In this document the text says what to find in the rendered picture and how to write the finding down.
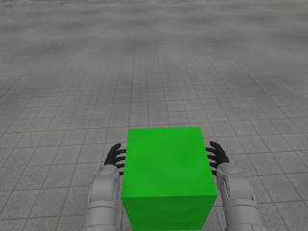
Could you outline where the robot right hand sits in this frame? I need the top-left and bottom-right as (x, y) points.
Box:
(205, 141), (229, 175)

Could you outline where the robot left forearm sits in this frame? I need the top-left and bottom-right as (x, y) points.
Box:
(78, 164), (120, 231)

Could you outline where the robot right forearm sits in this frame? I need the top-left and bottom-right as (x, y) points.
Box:
(216, 163), (269, 231)

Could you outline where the carton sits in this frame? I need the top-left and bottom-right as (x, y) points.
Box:
(120, 127), (218, 231)

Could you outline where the robot left hand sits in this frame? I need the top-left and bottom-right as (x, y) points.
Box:
(104, 143), (127, 176)

